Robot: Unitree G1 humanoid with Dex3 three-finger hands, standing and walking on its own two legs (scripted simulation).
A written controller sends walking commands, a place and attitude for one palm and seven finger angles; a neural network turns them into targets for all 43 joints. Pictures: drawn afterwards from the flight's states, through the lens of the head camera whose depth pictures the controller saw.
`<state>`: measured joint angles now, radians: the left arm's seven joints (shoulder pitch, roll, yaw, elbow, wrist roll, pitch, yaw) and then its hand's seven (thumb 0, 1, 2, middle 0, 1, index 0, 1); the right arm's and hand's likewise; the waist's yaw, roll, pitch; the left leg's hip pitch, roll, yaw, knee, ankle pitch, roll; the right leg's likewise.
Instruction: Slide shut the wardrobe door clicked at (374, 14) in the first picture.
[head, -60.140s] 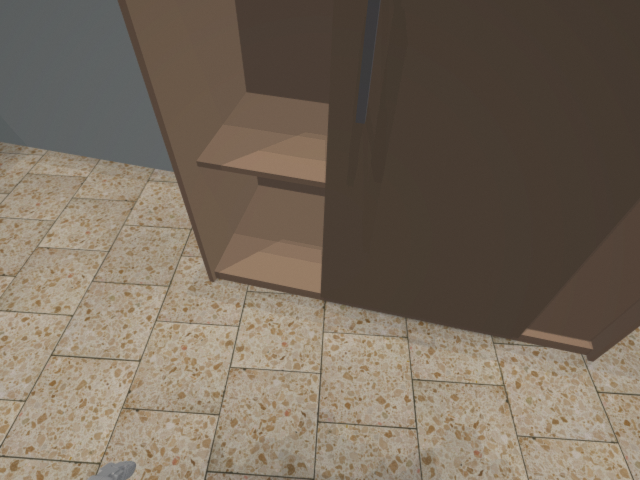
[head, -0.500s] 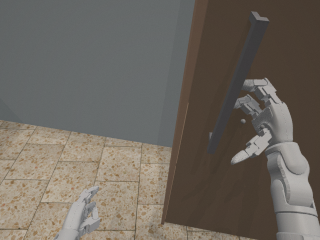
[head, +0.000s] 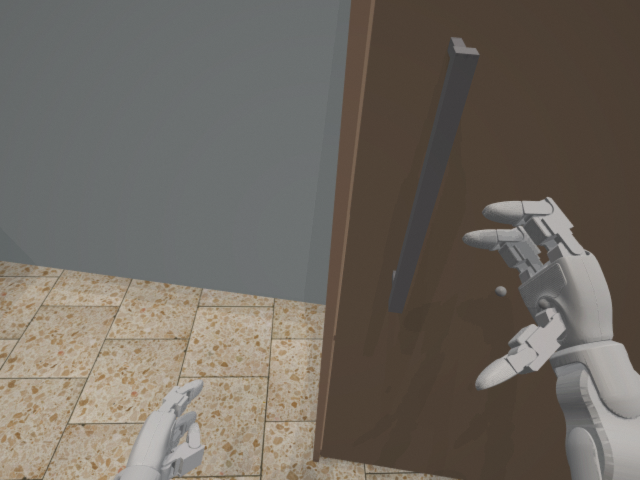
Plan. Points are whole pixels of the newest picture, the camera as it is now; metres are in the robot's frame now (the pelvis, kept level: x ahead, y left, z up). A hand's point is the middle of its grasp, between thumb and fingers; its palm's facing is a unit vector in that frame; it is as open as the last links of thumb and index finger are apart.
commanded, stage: slip the hand off the handle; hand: right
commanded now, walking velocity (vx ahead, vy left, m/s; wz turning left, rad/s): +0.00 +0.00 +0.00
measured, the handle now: (420, 201) +0.36 -0.10 +0.22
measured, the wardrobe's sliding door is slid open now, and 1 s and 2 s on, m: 0.00 0.00 0.00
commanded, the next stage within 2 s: draw the hand back to the body in 0.50 s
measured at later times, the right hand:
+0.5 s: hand (514, 349) +0.18 -0.15 +0.20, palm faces -0.08 +0.99 -0.12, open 14.7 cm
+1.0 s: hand (541, 338) +0.20 -0.18 +0.20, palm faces +0.15 +0.99 -0.07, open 14.7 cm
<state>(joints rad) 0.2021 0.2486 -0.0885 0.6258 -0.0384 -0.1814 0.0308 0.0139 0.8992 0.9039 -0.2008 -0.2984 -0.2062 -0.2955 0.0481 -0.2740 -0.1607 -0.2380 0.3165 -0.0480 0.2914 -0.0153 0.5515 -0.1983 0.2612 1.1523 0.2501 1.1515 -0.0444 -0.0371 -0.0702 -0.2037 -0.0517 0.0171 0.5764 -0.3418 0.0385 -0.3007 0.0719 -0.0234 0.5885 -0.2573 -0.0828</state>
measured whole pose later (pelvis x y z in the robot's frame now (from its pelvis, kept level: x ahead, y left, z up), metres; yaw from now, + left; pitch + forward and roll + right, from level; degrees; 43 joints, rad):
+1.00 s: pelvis +0.01 +0.03 +0.00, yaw -1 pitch -4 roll +1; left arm 0.18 0.28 -0.10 0.63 -0.08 -0.18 0.07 0.01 0.90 0.90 -0.20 -0.30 -0.21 -0.30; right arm 0.27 -0.31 -0.30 -0.50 0.36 0.37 0.14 -0.02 0.55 -0.20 0.25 1.15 0.25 1.15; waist -0.08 -0.08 -0.11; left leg -0.13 -0.08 0.05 0.54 -0.35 0.07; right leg -0.25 0.05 0.01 0.59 -0.27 -0.05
